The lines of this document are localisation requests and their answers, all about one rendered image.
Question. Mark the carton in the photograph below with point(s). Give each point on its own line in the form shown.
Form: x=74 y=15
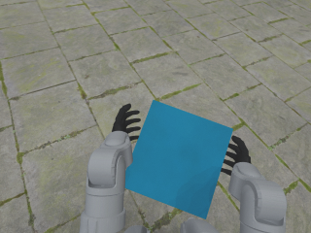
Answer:
x=178 y=158

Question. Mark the robot left forearm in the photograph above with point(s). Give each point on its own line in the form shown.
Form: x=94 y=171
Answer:
x=105 y=185

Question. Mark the robot right hand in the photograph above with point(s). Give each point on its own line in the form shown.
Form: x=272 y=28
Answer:
x=241 y=155

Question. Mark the robot right forearm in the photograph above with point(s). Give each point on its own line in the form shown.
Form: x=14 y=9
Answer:
x=263 y=203

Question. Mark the robot right thigh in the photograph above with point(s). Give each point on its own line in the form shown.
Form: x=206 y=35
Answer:
x=195 y=225

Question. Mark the robot left hand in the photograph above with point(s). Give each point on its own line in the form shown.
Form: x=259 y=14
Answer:
x=121 y=123

